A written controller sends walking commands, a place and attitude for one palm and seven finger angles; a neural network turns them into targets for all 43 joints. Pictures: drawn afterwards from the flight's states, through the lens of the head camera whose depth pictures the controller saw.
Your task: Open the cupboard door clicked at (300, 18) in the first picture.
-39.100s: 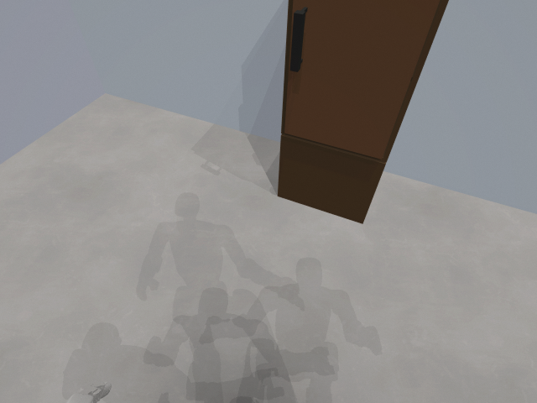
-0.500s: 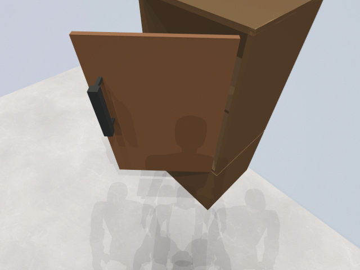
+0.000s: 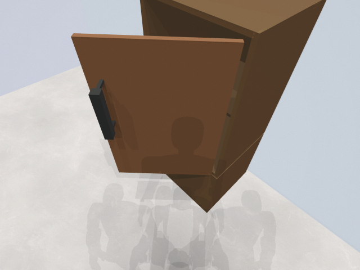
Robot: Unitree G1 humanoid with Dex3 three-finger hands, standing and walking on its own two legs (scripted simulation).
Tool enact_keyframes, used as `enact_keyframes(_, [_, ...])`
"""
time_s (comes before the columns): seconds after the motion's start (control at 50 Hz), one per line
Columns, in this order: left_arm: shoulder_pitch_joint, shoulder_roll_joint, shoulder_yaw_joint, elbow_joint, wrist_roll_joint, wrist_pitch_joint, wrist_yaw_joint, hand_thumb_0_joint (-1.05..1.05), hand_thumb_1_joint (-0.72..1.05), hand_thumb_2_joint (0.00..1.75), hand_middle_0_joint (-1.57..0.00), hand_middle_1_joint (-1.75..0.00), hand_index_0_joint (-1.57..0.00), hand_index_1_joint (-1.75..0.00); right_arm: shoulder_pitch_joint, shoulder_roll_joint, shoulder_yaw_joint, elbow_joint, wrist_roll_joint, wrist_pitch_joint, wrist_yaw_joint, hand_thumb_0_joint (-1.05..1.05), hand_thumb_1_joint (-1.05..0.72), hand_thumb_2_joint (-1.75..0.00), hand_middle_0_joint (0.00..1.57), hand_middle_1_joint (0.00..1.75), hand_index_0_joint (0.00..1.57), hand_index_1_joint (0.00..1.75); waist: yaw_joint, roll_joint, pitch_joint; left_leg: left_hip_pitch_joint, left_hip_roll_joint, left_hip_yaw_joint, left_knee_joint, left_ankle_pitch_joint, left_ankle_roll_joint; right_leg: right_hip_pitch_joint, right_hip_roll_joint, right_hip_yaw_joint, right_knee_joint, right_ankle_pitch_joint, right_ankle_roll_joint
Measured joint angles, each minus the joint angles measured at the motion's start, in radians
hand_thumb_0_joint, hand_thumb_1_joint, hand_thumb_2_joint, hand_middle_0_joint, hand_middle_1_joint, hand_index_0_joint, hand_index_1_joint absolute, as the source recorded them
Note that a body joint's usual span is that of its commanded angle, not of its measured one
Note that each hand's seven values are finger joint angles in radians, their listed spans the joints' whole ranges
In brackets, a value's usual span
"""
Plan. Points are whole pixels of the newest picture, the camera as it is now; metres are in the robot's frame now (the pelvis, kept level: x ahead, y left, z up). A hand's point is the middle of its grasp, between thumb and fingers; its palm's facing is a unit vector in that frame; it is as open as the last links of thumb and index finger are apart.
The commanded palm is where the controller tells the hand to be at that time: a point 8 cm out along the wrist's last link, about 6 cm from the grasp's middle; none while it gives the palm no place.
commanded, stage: raise the hand with hooked fingers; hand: left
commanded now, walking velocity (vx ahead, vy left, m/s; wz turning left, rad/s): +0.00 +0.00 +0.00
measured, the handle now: (105, 110) +0.51 +0.25 +0.04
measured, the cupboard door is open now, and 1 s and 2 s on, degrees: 44 44 44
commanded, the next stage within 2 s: none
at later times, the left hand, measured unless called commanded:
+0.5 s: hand out of the picture +0.12 +0.20 -0.07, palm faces +0.12 -0.99 +0.01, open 8.8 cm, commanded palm +0.12 +0.26 -0.03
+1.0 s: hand (59, 236) +0.18 +0.26 +0.01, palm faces +0.11 -0.99 -0.09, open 11.8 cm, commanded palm +0.15 +0.30 +0.01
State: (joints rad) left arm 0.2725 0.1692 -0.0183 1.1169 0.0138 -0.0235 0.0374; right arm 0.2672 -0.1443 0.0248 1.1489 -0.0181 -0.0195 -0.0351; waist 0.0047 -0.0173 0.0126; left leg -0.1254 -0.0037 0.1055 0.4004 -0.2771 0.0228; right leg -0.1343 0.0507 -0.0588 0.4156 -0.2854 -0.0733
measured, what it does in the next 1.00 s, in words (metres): lowers itself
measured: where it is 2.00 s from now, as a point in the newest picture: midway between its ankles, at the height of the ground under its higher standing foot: outside the picture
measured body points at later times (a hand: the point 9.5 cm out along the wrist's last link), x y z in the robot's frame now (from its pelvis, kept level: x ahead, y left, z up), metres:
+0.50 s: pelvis -0.06 +0.00 -0.07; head -0.01 +0.02 +0.38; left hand +0.11 +0.25 -0.07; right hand +0.19 -0.25 -0.10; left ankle -0.04 +0.10 -0.74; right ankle -0.04 -0.07 -0.74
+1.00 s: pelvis -0.05 +0.02 -0.05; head +0.00 +0.03 +0.40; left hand +0.17 +0.31 +0.02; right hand +0.09 -0.22 -0.14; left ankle -0.04 +0.10 -0.74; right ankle -0.04 -0.07 -0.74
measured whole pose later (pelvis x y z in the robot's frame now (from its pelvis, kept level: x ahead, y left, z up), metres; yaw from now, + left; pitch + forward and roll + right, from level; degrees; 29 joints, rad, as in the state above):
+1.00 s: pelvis -0.05 +0.02 -0.05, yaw +3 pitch +10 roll -2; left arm 0.26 0.29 0.27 0.09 -0.31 -0.37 -0.28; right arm 0.31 -0.27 0.02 0.60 0.03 -0.22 -0.05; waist 0.00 0.03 -0.08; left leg -0.68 0.00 0.05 0.91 -0.42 0.06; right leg -0.64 0.02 -0.13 0.87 -0.42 -0.06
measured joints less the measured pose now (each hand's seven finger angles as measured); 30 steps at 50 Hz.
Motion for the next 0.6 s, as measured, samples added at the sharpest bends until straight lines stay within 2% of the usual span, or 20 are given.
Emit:
enact_keyframes(0.06, [-0.006, -0.003, -0.001, -0.003, 0.003, -0.004, 0.007, 0.0, 0.9, 0.9, -0.2, -0.3, -0.2, -0.3, -0.001, -0.005, -0.001, -0.007, 0.002, 0.003, 0.003, 0.01, -0.91, -0.9, 0.19, 0.3, 0.2, 0.3, -0.002, 0.01, 0.003, -0.021, 0.004, -0.002, 0.022, -0.004, 0.0, -0.009, 0.002, -0.003, 0.0, 0.003, 0.006])
enact_keyframes(0.08, [0.041, -0.002, 0.013, -0.159, -0.04, 0.056, 0.012, 0.01, 0.91, 0.9, -0.2, -0.3, -0.2, -0.3, 0.014, -0.013, -0.001, -0.056, 0.017, -0.002, -0.001, 0.01, -0.91, -0.9, 0.2, 0.3, 0.2, 0.3, -0.004, 0.015, 0.011, -0.033, 0.006, -0.003, 0.037, -0.012, 0.001, -0.02, 0.003, -0.004, 0.01, 0.002, 0.008])
enact_keyframes(0.1, [0.098, 0.004, 0.027, -0.348, -0.07, 0.074, 0.016, 0.01, 0.92, 0.9, -0.2, -0.3, -0.21, -0.3, 0.038, -0.022, 0.002, -0.11, 0.027, -0.041, -0.012, 0.01, -0.92, -0.9, 0.2, 0.3, 0.2, 0.3, 0.002, 0.016, 0.02, -0.034, 0.001, 0.001, 0.037, -0.013, 0.005, -0.029, -0.002, -0.001, 0.025, -0.002, 0.008])
enact_keyframes(0.14, [0.158, 0.018, 0.03, -0.631, -0.107, 0.024, 0.049, 0.02, 0.92, 0.89, -0.2, -0.31, -0.21, -0.31, 0.071, -0.047, -0.006, -0.181, 0.041, -0.131, -0.032, 0.02, -0.92, -0.9, 0.2, 0.3, 0.2, 0.3, 0.006, 0.029, 0.007, -0.05, -0.014, -0.003, 0.04, -0.007, 0.011, -0.054, -0.018, -0.005, 0.056, -0.016, 0.01])
enact_keyframes(0.18, [0.145, 0.019, 0.036, -0.808, -0.147, -0.015, 0.059, 0.02, 0.9, 0.89, -0.2, -0.32, -0.21, -0.32, 0.069, -0.079, -0.019, -0.246, 0.05, -0.177, -0.031, 0.02, -0.92, -0.9, 0.2, 0.3, 0.2, 0.3, -0.012, 0.053, -0.014, -0.087, -0.028, -0.022, 0.069, -0.008, 0.018, -0.084, -0.035, -0.026, 0.09, -0.031, 0.017])
enact_keyframes(0.22, [0.083, 0.014, 0.054, -0.893, -0.166, -0.101, 0.035, 0.02, 0.88, 0.87, -0.2, -0.33, -0.21, -0.33, 0.038, -0.108, -0.03, -0.307, 0.04, -0.203, -0.025, 0.02, -0.91, -0.9, 0.2, 0.3, 0.2, 0.3, -0.032, 0.069, -0.041, -0.158, -0.034, -0.036, 0.131, -0.022, 0.024, -0.146, -0.047, -0.043, 0.146, -0.048, 0.02])
enact_keyframes(0.28, [-0.012, 0.003, 0.094, -0.915, -0.204, -0.278, -0.06, 0.01, 0.82, 0.85, -0.2, -0.36, -0.21, -0.37, -0.035, -0.124, -0.044, -0.391, 0.026, -0.22, -0.005, 0.02, -0.91, -0.9, 0.2, 0.3, 0.2, 0.3, -0.038, 0.051, -0.091, -0.301, -0.029, -0.025, 0.252, -0.058, 0.022, -0.296, -0.052, -0.038, 0.273, -0.085, 0.015])
enact_keyframes(0.32, [-0.029, -0.007, 0.112, -0.916, -0.234, -0.392, -0.164, 0.01, 0.78, 0.84, -0.2, -0.39, -0.21, -0.39, -0.078, -0.123, -0.053, -0.449, 0.022, -0.225, 0.016, 0.01, -0.91, -0.9, 0.2, 0.3, 0.2, 0.3, -0.033, 0.018, -0.112, -0.388, -0.019, -0.011, 0.334, -0.087, 0.019, -0.39, -0.048, -0.026, 0.36, -0.111, 0.006])
enact_keyframes(0.36, [-0.012, -0.015, 0.121, -0.9, -0.246, -0.47, -0.268, 0.0, 0.73, 0.82, -0.2, -0.41, -0.21, -0.42, -0.107, -0.128, -0.062, -0.512, 0.024, -0.221, 0.034, 0.01, -0.91, -0.9, 0.2, 0.3, 0.2, 0.3, -0.028, -0.01, -0.12, -0.454, -0.011, -0.005, 0.409, -0.115, 0.018, -0.458, -0.046, -0.023, 0.434, -0.136, -0.002])
enact_keyframes(0.4, [0.03, -0.011, 0.125, -0.888, -0.243, -0.481, -0.329, 0.0, 0.68, 0.8, -0.21, -0.44, -0.22, -0.44, -0.123, -0.138, -0.07, -0.573, 0.031, -0.206, 0.038, 0.01, -0.91, -0.9, 0.2, 0.3, 0.2, 0.3, -0.016, -0.029, -0.126, -0.51, -0.006, -0.005, 0.475, -0.139, 0.017, -0.512, -0.045, -0.025, 0.497, -0.16, -0.005])
enact_keyframes(0.44, [0.076, 0.003, 0.132, -0.884, -0.242, -0.452, -0.343, 0.0, 0.63, 0.78, -0.22, -0.47, -0.23, -0.47, -0.132, -0.149, -0.076, -0.623, 0.034, -0.189, 0.032, 0.01, -0.9, -0.9, 0.2, 0.3, 0.2, 0.3, 0.001, -0.038, -0.125, -0.557, -0.001, -0.015, 0.531, -0.145, 0.01, -0.553, -0.044, -0.034, 0.547, -0.181, -0.009])
enact_keyframes(0.48, [0.111, 0.017, 0.151, -0.891, -0.245, -0.433, -0.321, 0.01, 0.58, 0.76, -0.22, -0.5, -0.23, -0.5, -0.139, -0.15, -0.081, -0.652, 0.037, -0.18, 0.024, 0.01, -0.9, -0.9, 0.19, 0.3, 0.2, 0.3, 0.017, -0.04, -0.118, -0.595, 0.002, -0.029, 0.581, -0.174, 0.011, -0.58, -0.042, -0.05, 0.581, -0.194, -0.014])
enact_keyframes(0.52, [0.136, 0.029, 0.177, -0.929, -0.252, -0.441, -0.283, 0.01, 0.54, 0.74, -0.23, -0.53, -0.24, -0.53, -0.14, -0.143, -0.078, -0.661, 0.036, -0.181, 0.013, 0.01, -0.9, -0.9, 0.19, 0.3, 0.2, 0.3, 0.031, -0.034, -0.11, -0.626, 0.007, -0.05, 0.621, -0.188, 0.009, -0.596, -0.039, -0.071, 0.599, -0.201, -0.017])
enact_keyframes(0.56, [0.141, 0.043, 0.196, -0.993, -0.262, -0.476, -0.257, 0.01, 0.49, 0.72, -0.23, -0.56, -0.24, -0.56, -0.137, -0.132, -0.065, -0.651, 0.031, -0.188, 0.003, 0.01, -0.9, -0.9, 0.19, 0.3, 0.2, 0.3, 0.043, -0.022, -0.105, -0.652, 0.012, -0.072, 0.652, -0.196, 0.008, -0.606, -0.036, -0.094, 0.61, -0.204, -0.02])
enact_keyframes(0.6, [0.117, 0.057, 0.198, -1.049, -0.275, -0.518, -0.263, 0.01, 0.44, 0.71, -0.23, -0.59, -0.24, -0.59, -0.135, -0.12, -0.04, -0.628, 0.031, -0.199, -0.004, 0.01, -0.9, -0.9, 0.19, 0.3, 0.2, 0.3, 0.048, -0.003, -0.101, -0.67, 0.014, -0.091, 0.673, -0.2, 0.007, -0.609, -0.033, -0.114, 0.613, -0.204, -0.021])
